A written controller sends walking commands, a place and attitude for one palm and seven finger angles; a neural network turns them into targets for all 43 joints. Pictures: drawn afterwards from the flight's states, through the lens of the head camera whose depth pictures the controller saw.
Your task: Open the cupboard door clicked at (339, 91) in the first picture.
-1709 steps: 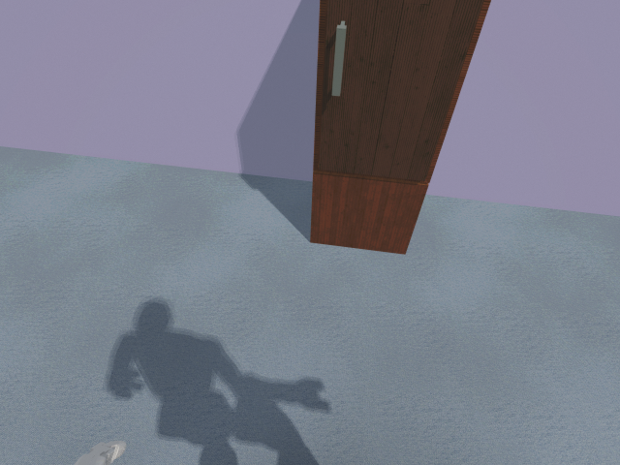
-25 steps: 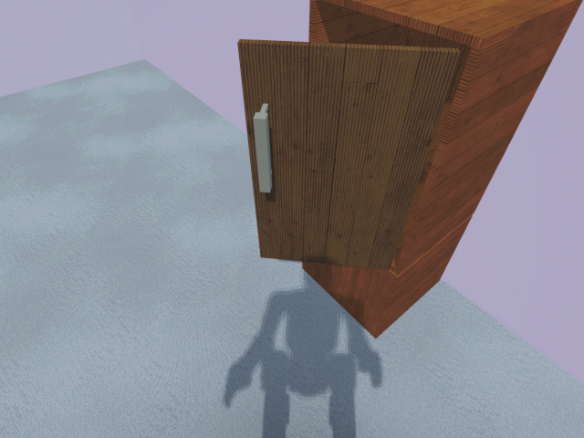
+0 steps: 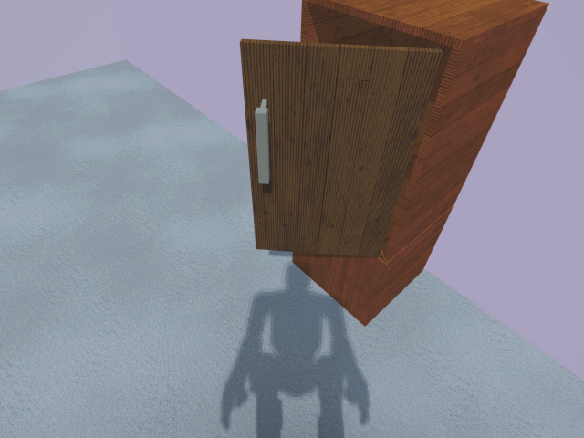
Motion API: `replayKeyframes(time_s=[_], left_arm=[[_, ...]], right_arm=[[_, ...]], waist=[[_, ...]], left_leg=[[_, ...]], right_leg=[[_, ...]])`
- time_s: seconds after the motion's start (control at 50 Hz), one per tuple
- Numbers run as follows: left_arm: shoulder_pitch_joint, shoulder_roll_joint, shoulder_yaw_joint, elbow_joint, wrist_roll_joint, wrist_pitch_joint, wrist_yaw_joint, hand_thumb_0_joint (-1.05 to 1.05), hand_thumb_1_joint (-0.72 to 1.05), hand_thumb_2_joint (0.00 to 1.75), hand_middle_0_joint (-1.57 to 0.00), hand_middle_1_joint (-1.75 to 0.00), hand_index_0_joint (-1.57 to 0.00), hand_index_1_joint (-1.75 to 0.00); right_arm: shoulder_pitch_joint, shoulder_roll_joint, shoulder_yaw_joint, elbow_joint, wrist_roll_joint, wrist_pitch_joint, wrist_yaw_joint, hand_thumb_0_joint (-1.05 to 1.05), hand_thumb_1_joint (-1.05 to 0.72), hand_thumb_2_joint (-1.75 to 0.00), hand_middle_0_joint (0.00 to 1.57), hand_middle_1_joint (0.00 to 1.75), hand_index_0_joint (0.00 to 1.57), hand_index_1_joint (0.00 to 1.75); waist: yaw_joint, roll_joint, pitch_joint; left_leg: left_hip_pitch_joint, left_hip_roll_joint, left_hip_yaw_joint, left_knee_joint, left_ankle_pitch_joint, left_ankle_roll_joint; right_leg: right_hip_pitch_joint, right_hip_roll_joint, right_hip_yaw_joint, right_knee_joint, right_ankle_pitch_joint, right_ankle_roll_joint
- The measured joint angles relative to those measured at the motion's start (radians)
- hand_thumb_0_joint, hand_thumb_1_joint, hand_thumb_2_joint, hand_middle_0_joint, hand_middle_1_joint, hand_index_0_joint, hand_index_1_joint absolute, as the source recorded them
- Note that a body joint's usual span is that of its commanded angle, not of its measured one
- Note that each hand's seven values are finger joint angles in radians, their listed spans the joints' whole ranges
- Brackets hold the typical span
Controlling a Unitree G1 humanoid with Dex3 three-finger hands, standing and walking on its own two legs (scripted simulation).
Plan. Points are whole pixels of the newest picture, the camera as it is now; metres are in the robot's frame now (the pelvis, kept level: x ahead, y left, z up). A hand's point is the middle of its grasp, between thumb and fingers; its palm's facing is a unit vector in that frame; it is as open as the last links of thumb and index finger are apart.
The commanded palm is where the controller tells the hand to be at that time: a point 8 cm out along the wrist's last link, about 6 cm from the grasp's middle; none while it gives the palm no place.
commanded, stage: come to a stop and stand still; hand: left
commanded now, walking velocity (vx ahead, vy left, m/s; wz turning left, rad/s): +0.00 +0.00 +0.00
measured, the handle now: (264, 143) +0.68 +0.09 +0.05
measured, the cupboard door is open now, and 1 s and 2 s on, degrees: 44 44 44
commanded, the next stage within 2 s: look again from close up in 1.76 s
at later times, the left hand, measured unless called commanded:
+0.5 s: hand out of the picture -0.05 +0.17 -0.19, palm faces +0.08 -0.99 -0.14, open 7.4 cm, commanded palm none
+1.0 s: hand out of the picture -0.11 +0.15 -0.17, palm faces +0.06 -0.99 -0.16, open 7.4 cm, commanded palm none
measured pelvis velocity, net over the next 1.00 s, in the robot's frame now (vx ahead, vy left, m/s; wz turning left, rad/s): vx -0.08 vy -0.01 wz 0.01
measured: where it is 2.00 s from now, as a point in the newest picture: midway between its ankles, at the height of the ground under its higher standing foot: outside the picture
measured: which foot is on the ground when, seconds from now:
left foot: down 0.00-0.22, up 0.24-0.36, down 0.38-1.00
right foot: down 0.00-1.00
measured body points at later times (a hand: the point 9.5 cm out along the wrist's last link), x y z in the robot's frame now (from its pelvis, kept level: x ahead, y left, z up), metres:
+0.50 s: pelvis -0.06 +0.01 +0.00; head -0.07 +0.04 +0.44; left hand -0.06 +0.23 -0.18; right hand -0.08 -0.21 -0.15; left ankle -0.02 +0.09 -0.74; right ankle -0.03 -0.12 -0.73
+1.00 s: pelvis -0.08 -0.01 +0.00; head -0.09 -0.01 +0.45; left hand -0.11 +0.20 -0.16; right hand -0.08 -0.23 -0.16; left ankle -0.02 +0.09 -0.74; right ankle -0.06 -0.12 -0.74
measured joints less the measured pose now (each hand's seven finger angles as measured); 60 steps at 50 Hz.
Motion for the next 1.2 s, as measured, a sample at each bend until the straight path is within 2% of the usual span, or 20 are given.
replayKeyframes(time_s=[0.12,0.18,0.22,0.26,0.3,0.32,0.36,0.38,0.44,0.52,0.56,0.58,0.62,0.68,0.94,1.2], left_arm=[[0.022,-0.005,0.004,0.006,0.008,0.006,-0.001,0.01,0.91,0.90,-0.20,-0.29,-0.20,-0.30],[0.035,-0.009,0.008,0.004,0.010,0.002,-0.002,0.01,0.91,0.90,-0.20,-0.29,-0.20,-0.30],[0.048,-0.011,0.012,0.007,0.011,0.003,-0.002,0.01,0.91,0.90,-0.20,-0.29,-0.20,-0.30],[0.058,-0.010,0.019,0.016,0.010,0.013,0.002,0.01,0.91,0.90,-0.20,-0.29,-0.20,-0.30],[0.060,-0.003,0.031,0.031,0.010,0.032,0.012,0.01,0.91,0.90,-0.20,-0.29,-0.20,-0.30],[0.056,0.003,0.035,0.039,0.011,0.038,0.015,0.01,0.91,0.90,-0.20,-0.29,-0.20,-0.30],[0.042,0.013,0.034,0.039,0.012,0.039,0.013,0.01,0.91,0.90,-0.20,-0.29,-0.20,-0.30],[0.029,0.015,0.033,0.030,0.011,0.036,0.010,0.01,0.91,0.90,-0.20,-0.29,-0.20,-0.30],[-0.028,0.027,0.033,0.006,0.003,0.023,0.002,0.01,0.91,0.90,-0.20,-0.29,-0.20,-0.30],[-0.060,0.026,0.028,-0.019,0.008,0.010,-0.004,0.01,0.91,0.90,-0.20,-0.29,-0.20,-0.30],[-0.063,0.030,0.027,-0.019,0.008,0.001,-0.004,0.01,0.91,0.90,-0.20,-0.29,-0.20,-0.30],[-0.067,0.029,0.026,-0.014,0.005,-0.005,-0.003,0.01,0.92,0.90,-0.20,-0.29,-0.20,-0.30],[-0.074,0.022,0.018,-0.002,0.001,-0.013,-0.003,0.01,0.92,0.90,-0.20,-0.29,-0.19,-0.30],[-0.069,0.015,0.008,0.012,-0.003,-0.020,-0.004,0.01,0.92,0.90,-0.20,-0.29,-0.19,-0.30],[-0.023,-0.001,-0.004,0.038,-0.001,-0.015,-0.005,0.01,0.91,0.90,-0.20,-0.29,-0.20,-0.30],[-0.020,-0.007,-0.011,0.043,-0.005,-0.023,-0.006,0.01,0.91,0.90,-0.20,-0.29,-0.20,-0.30]], right_arm=[[-0.004,-0.002,-0.005,0.014,-0.002,0.010,0.002,0.01,-0.91,-0.90,0.20,0.30,0.20,0.30],[-0.016,-0.006,-0.009,0.018,-0.002,0.015,0.001,0.00,-0.91,-0.90,0.20,0.30,0.20,0.30],[-0.024,-0.007,-0.013,0.017,-0.002,0.022,0.001,0.00,-0.91,-0.90,0.20,0.30,0.20,0.30],[-0.026,-0.005,-0.022,0.012,-0.002,0.032,0.000,0.00,-0.91,-0.90,0.20,0.30,0.20,0.30],[-0.016,0.003,-0.031,0.007,0.000,0.033,0.002,0.00,-0.91,-0.90,0.20,0.30,0.20,0.30],[-0.006,0.007,-0.033,0.004,0.002,0.027,0.003,0.00,-0.90,-0.90,0.20,0.30,0.20,0.30],[0.024,0.010,-0.030,-0.003,0.006,0.007,0.004,0.00,-0.90,-0.90,0.20,0.30,0.20,0.30],[0.038,0.008,-0.028,-0.006,0.005,-0.003,0.002,0.00,-0.90,-0.90,0.20,0.30,0.20,0.30],[0.049,0.028,-0.014,0.012,-0.002,-0.005,-0.012,0.00,-0.91,-0.90,0.20,0.30,0.19,0.30],[0.056,0.041,0.000,0.028,-0.003,-0.004,-0.016,0.00,-0.90,-0.90,0.20,0.30,0.19,0.30],[0.051,0.048,0.005,0.030,-0.003,-0.010,-0.017,0.00,-0.90,-0.90,0.20,0.30,0.20,0.30],[0.041,0.050,0.007,0.032,-0.002,-0.014,-0.017,0.00,-0.90,-0.90,0.20,0.30,0.20,0.30],[0.018,0.047,0.011,0.034,-0.003,-0.021,-0.018,0.00,-0.91,-0.90,0.20,0.30,0.20,0.30],[0.008,0.035,0.010,0.039,0.001,-0.029,-0.016,0.02,-0.92,-0.90,0.20,0.30,0.20,0.30],[-0.012,0.001,0.008,0.043,0.003,-0.021,-0.008,0.00,-0.91,-0.90,0.20,0.30,0.20,0.30],[-0.001,0.007,0.018,0.053,0.004,-0.027,-0.011,0.00,-0.90,-0.90,0.20,0.30,0.19,0.30]], waist=[[0.013,-0.010,-0.017],[0.024,-0.010,-0.013],[0.028,-0.009,-0.012],[0.026,-0.012,-0.012],[0.024,-0.034,-0.021],[0.022,-0.044,-0.028],[0.017,-0.056,-0.041],[0.014,-0.054,-0.043],[0.021,-0.087,-0.016],[0.030,-0.080,-0.018],[0.030,-0.081,-0.021],[0.032,-0.075,-0.018],[0.023,-0.050,0.001],[0.013,-0.029,0.012],[0.020,-0.016,-0.003],[0.020,-0.025,0.002]], left_leg=[[-0.006,-0.014,-0.010,-0.021,-0.033,-0.004],[-0.013,-0.019,-0.015,-0.032,-0.053,-0.019],[-0.033,-0.018,-0.022,-0.005,-0.103,-0.043],[-0.086,-0.014,-0.042,0.143,-0.167,-0.074],[-0.119,-0.010,-0.067,0.362,-0.205,-0.085],[-0.105,0.000,-0.077,0.410,-0.228,-0.084],[-0.017,0.027,-0.093,0.308,-0.259,-0.084],[0.018,0.035,-0.106,0.225,-0.256,-0.070],[0.010,0.005,-0.086,0.201,-0.201,-0.027],[0.010,-0.009,-0.073,0.135,-0.150,-0.018],[0.004,-0.017,-0.065,0.111,-0.132,-0.018],[0.000,-0.014,-0.060,0.104,-0.126,-0.019],[0.009,-0.003,-0.063,0.080,-0.108,-0.023],[0.023,0.000,-0.072,0.050,-0.084,-0.027],[0.031,0.012,-0.086,0.037,-0.071,-0.047],[0.030,0.030,-0.096,0.050,-0.085,-0.065]], right_leg=[[-0.028,-0.006,0.001,0.027,-0.054,-0.021],[-0.040,-0.008,0.002,0.026,-0.052,-0.027],[-0.044,-0.007,-0.001,0.020,-0.049,-0.027],[-0.041,-0.005,-0.014,0.004,-0.019,-0.027],[-0.047,-0.011,-0.018,-0.005,0.051,-0.024],[-0.054,-0.011,-0.016,0.004,0.068,-0.018],[-0.086,-0.007,-0.012,0.046,0.049,-0.002],[-0.113,-0.005,-0.016,0.082,0.030,0.003],[-0.148,-0.021,0.020,0.139,-0.034,-0.003],[-0.130,-0.024,0.038,0.172,-0.056,-0.010],[-0.082,-0.031,0.047,0.103,-0.041,-0.013],[-0.070,-0.030,0.052,0.066,-0.049,-0.001],[-0.058,-0.020,0.049,0.027,-0.010,0.019],[-0.041,-0.016,0.041,-0.006,0.025,0.023],[-0.035,-0.004,0.028,-0.009,0.029,0.004],[-0.029,0.014,0.019,-0.011,0.022,-0.015]])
